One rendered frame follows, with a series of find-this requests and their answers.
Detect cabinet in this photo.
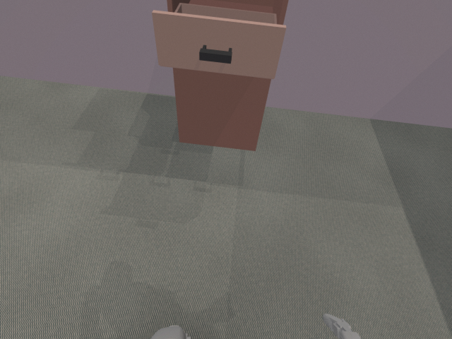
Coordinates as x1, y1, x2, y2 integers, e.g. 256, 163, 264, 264
167, 0, 289, 151

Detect drawer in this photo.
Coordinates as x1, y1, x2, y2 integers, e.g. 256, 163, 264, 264
152, 3, 286, 79

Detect right robot hand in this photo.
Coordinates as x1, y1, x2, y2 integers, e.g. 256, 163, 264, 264
323, 314, 361, 339

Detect handle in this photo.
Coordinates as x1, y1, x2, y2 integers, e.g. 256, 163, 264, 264
199, 45, 232, 64

